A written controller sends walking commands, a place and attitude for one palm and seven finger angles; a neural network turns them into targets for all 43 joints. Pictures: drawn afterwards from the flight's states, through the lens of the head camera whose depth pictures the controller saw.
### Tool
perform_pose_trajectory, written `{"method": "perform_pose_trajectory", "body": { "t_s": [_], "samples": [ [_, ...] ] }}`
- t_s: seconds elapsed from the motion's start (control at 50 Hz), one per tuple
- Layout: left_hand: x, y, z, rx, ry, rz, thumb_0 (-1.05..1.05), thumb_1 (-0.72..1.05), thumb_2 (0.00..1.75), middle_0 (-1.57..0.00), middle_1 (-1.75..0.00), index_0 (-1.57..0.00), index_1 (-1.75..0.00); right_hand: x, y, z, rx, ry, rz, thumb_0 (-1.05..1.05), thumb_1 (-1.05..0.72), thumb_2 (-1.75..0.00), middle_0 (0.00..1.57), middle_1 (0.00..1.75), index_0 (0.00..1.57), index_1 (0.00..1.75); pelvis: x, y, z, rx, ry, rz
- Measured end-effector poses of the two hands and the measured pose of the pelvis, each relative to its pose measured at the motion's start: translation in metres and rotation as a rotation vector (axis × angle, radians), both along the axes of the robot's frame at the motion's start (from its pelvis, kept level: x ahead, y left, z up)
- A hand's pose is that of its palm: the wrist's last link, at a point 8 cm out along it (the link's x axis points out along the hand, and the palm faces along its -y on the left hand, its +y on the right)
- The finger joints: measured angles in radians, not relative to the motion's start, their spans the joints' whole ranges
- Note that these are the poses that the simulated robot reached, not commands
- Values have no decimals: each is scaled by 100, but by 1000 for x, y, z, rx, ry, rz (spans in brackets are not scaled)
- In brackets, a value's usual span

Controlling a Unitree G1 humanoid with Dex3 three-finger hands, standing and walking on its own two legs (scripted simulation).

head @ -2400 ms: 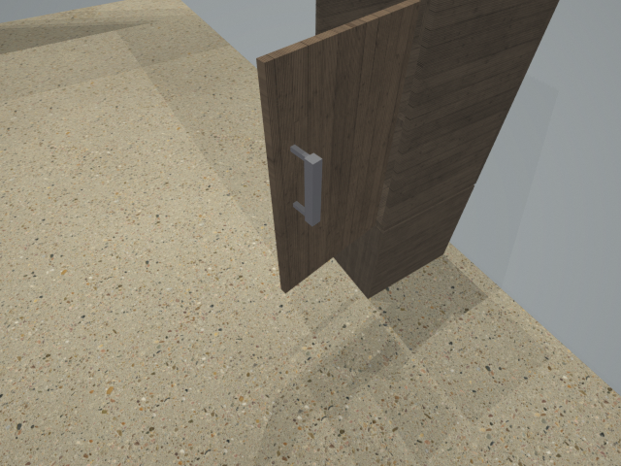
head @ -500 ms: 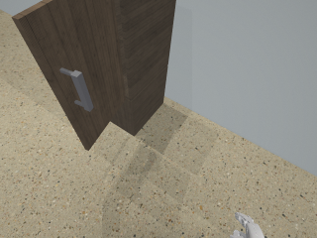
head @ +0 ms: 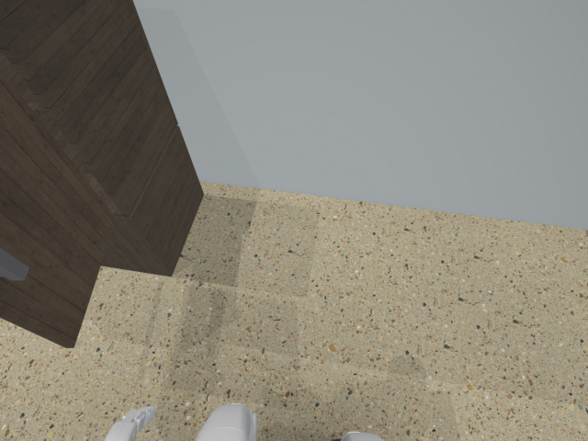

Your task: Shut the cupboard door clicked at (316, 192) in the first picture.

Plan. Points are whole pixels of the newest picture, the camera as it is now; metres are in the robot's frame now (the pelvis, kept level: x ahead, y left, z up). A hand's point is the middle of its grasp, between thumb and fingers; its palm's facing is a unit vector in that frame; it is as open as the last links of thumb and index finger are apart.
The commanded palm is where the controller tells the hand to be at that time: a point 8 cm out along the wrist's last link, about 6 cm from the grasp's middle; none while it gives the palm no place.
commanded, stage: walk around to get in front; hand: left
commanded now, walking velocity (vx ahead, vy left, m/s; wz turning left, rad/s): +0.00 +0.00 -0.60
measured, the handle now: out of the picture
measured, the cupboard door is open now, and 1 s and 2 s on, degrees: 100 100 100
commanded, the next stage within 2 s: none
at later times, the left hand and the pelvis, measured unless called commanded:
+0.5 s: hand (178, 406) +0.17 +0.20 -0.16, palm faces -0.26 -0.95 -0.19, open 7.4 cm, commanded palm none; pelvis +0.02 +0.02 +0.01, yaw -17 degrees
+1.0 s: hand (229, 378) +0.22 +0.13 -0.18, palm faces -0.51 -0.84 -0.20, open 7.4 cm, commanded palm none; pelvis +0.05 +0.00 +0.00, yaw -34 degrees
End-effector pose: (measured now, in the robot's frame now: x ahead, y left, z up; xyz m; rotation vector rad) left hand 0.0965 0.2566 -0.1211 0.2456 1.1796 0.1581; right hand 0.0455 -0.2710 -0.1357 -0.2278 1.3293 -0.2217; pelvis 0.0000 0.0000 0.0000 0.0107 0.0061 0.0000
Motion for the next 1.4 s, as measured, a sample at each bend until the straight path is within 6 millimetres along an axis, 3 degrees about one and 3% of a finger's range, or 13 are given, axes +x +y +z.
{"method": "perform_pose_trajectory", "body": {
  "t_s": [0.12, 0.24, 0.34, 0.44, 0.54, 0.62, 0.68, 0.88, 0.98, 1.04, 1.22, 1.3, 1.4],
  "samples": [
    [9, -10, -7, -47, 31, -65, 0, 91, 90, -20, -30, -20, -30, 12, 11, 13, 1, -90, -51, 1, -91, -90, 20, 30, 20, 30, 5, 7, 4, -2, 10, -69],
    [27, 3, -28, -93, 35, -93, 0, 91, 90, -20, -30, -20, -30, 13, 36, 16, -32, -148, -83, 1, -91, -90, 20, 30, 20, 30, 12, 27, -7, -32, 27, -129],
    [48, 9, -20, -102, 39, -138, 0, 91, 90, -20, -30, -20, -30, -11, 53, 27, -30, -105, -110, 1, -91, -90, 21, 30, 20, 30, 16, 31, 6, -50, 21, -187],
    [69, 2, -9, -94, 37, -195, 0, 91, 90, -20, -30, -19, -30, -36, 56, 28, -14, -59, -184, 1, -90, -90, 21, 30, 20, 30, 21, 29, 12, -59, 29, -252],
    [94, -24, -6, -66, 42, -298, 0, 91, 90, -20, -30, -19, -30, -67, 46, 16, 13, -39, -291, 1, -90, -90, 21, 30, 20, 30, 23, 17, 7, -43, 24, -325],
    [116, -54, -7, -30, -9, -384, 0, 91, 90, -20, -30, -19, -30, -95, 28, -8, 39, -19, -379, 1, -90, -90, 21, 30, 20, 30, 23, -2, -8, -11, 17, -379],
    [121, -70, -2, -12, -28, -413, 0, 91, 90, -20, -30, -19, -30, -105, 15, -13, 38, 13, -426, 1, -91, -90, 21, 30, 20, 30, 21, -7, -8, -16, 7, -409],
    [121, -89, -4, -21, 66, -498, 0, 91, 90, -20, -30, -20, -30, -72, -6, 14, -12, -116, -502, 1, -91, -90, 20, 30, 20, 30, 32, -12, 6, 13, 24, -540],
    [138, -85, -22, -46, 92, -523, 0, 91, 90, -20, -30, -20, -30, -53, 1, 18, -58, -176, -526, 1, -91, -90, 20, 30, 20, 30, 48, -2, -2, -13, 38, -594],
    [154, -86, -28, -57, 99, -546, 0, 91, 90, -20, -30, -20, -30, -54, 12, 21, -74, -174, -529, 1, -91, -90, 20, 30, 20, 30, 53, 1, -3, -19, 35, -630],
    [197, -122, -8, -59, 62, -675, 0, 91, 90, -20, -30, -19, -30, -101, 42, 26, -35, -88, -649, 1, -90, -90, 21, 30, 20, 30, 58, -8, 10, -40, 43, -739],
    [208, -156, -2, -40, 43, -767, 0, 91, 90, -20, -30, -19, -30, -136, 48, 14, -2, -64, -746, 1, -90, -90, 21, 30, 20, 30, 53, -20, 6, -29, 32, -799],
    [215, -206, -2, -12, -37, -875, 0, 91, 90, -20, -30, -19, -30, -183, 44, -16, 40, -20, -862, 1, -90, -90, 21, 30, 20, 30, 42, -41, -12, -3, 13, -866]
  ]
}}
